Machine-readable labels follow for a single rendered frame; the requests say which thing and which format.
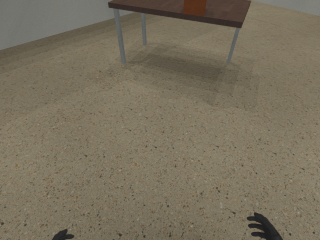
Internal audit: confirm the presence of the left robot hand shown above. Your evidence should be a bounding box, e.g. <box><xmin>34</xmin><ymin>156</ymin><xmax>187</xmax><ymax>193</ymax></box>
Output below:
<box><xmin>52</xmin><ymin>229</ymin><xmax>74</xmax><ymax>240</ymax></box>

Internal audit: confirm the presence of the table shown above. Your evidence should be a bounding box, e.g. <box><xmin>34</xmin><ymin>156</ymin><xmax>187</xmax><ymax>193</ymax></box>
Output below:
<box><xmin>108</xmin><ymin>0</ymin><xmax>251</xmax><ymax>64</ymax></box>

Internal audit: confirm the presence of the right robot hand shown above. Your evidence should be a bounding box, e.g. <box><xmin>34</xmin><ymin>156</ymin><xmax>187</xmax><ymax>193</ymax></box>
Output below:
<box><xmin>247</xmin><ymin>212</ymin><xmax>283</xmax><ymax>240</ymax></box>

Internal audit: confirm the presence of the carton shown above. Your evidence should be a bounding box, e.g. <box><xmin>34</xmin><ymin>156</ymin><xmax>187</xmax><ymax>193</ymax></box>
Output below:
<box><xmin>183</xmin><ymin>0</ymin><xmax>207</xmax><ymax>16</ymax></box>

